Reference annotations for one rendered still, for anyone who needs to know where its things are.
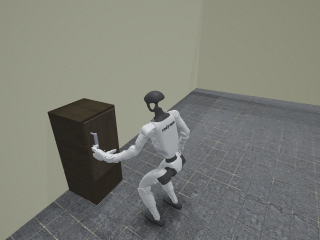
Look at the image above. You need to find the handle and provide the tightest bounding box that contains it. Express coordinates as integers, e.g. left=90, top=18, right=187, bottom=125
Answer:
left=90, top=132, right=99, bottom=149

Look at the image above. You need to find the robot right hand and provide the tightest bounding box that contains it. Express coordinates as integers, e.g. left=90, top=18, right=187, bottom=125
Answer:
left=175, top=147, right=184, bottom=153

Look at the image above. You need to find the left robot forearm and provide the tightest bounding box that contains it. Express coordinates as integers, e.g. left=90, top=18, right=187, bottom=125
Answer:
left=103, top=148, right=136, bottom=163

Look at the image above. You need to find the cupboard door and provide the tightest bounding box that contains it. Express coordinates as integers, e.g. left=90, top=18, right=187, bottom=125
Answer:
left=83, top=108, right=120, bottom=181

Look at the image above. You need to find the robot right thigh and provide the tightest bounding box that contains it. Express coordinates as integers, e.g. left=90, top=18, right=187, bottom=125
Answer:
left=158, top=152, right=186, bottom=168

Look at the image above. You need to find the robot left upper arm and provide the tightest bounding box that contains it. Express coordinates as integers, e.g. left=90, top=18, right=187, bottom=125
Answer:
left=129, top=123, right=156, bottom=157

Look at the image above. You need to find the left robot foot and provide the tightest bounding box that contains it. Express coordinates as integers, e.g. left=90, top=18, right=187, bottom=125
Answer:
left=144, top=212, right=165, bottom=227

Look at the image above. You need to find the right robot forearm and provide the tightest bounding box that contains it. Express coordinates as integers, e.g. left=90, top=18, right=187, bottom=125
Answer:
left=178, top=134, right=190, bottom=148

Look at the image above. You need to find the robot right upper arm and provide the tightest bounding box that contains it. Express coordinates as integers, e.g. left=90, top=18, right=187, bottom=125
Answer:
left=167, top=110, right=190, bottom=138

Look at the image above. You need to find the robot left hand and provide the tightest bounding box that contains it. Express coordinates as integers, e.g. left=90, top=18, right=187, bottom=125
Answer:
left=91, top=144, right=117, bottom=161

